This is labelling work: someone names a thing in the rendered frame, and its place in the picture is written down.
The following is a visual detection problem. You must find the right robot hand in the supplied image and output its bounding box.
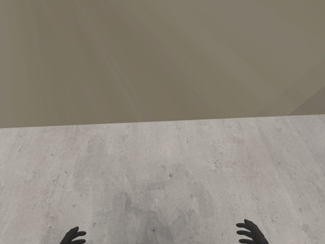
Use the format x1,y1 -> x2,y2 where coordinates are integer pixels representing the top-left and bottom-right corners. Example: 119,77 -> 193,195
236,219 -> 269,244

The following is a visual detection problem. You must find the left robot hand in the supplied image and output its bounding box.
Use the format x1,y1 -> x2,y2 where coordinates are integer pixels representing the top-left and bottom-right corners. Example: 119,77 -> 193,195
60,226 -> 86,244

